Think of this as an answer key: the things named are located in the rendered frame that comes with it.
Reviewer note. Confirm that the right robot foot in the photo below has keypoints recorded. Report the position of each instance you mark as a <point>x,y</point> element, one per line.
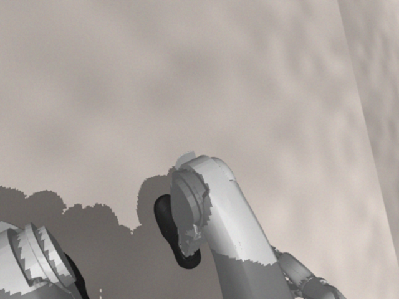
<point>163,215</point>

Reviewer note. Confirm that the left robot foot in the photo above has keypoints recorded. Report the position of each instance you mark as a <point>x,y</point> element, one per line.
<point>80,283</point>

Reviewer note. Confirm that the right robot arm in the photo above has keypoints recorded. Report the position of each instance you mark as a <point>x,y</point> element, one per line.
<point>319,288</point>

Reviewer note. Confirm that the right robot hand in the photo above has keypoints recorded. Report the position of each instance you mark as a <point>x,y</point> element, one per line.
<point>295,271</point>

